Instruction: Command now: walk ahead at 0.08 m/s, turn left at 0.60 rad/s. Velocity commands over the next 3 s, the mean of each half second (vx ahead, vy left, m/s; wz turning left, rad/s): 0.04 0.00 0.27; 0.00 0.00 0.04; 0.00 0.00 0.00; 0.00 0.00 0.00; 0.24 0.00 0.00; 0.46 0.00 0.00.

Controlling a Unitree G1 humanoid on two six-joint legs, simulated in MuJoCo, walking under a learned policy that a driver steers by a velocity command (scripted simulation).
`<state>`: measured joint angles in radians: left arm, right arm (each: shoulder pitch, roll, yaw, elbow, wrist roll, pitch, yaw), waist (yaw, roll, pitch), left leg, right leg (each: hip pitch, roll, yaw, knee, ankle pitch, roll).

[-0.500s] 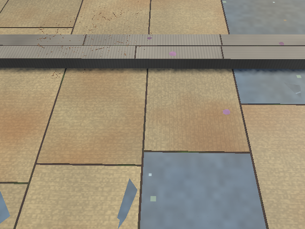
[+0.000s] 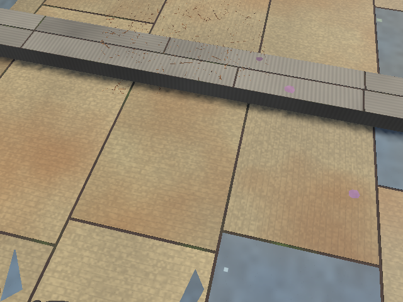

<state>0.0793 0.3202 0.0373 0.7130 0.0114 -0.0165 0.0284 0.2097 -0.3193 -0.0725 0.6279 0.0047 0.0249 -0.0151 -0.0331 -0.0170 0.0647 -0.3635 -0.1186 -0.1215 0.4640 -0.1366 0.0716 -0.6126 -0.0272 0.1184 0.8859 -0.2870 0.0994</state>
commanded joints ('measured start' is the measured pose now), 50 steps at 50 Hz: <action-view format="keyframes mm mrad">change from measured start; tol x16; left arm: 1 38 80 24 -50 -7 2 -2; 50 115 43 25 240 -8 18 17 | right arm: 1 -50 -160 -46 -80 2 2 -15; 50 44 -15 26 240 -11 -41 -10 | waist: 1 34 139 -186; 7 44 136 -175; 9 -15 -251 -153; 21 30 -172 -146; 24 100 111 -166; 50 48 27 -46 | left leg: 1 53 225 -257 -106 117 152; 6 116 219 -308 14 177 103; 9 -115 -8 -48 346 -482 -65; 12 -157 39 -62 638 -432 -140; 22 250 114 62 -128 22 -110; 50 135 140 20 -77 24 -48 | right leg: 1 154 39 -13 -89 47 -2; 5 247 39 -29 -277 42 -35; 7 401 -39 8 -499 264 -93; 9 461 -352 369 -548 578 -353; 20 481 -155 94 -480 456 -286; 25 410 -5 -69 -434 93 -72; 50 460 -9 -68 -445 215 -57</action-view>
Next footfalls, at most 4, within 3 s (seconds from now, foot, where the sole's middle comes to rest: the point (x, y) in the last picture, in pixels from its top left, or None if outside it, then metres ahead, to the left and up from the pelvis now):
0.14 right None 0.13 -0.15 -0.77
0.44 left None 0.05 0.11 -0.77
2.76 left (155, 287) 0.47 0.14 -0.77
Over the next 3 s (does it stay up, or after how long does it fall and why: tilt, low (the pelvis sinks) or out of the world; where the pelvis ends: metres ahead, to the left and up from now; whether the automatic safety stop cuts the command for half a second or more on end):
stays up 0.43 0.06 0.01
